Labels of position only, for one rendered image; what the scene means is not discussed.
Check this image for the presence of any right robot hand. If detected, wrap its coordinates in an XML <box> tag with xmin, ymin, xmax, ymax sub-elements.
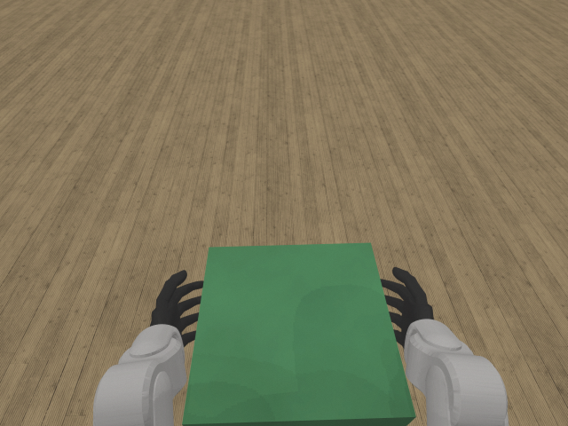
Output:
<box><xmin>381</xmin><ymin>267</ymin><xmax>434</xmax><ymax>348</ymax></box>

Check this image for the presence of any right robot forearm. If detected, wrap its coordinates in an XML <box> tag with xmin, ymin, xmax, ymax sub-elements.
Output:
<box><xmin>404</xmin><ymin>319</ymin><xmax>509</xmax><ymax>426</ymax></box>

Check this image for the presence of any carton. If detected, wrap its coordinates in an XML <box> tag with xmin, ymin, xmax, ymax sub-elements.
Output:
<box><xmin>182</xmin><ymin>243</ymin><xmax>416</xmax><ymax>426</ymax></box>

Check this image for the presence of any left robot hand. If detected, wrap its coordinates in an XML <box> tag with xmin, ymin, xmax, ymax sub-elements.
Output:
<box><xmin>150</xmin><ymin>270</ymin><xmax>203</xmax><ymax>347</ymax></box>

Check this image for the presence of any left robot forearm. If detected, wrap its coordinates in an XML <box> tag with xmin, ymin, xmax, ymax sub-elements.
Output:
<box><xmin>93</xmin><ymin>324</ymin><xmax>187</xmax><ymax>426</ymax></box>

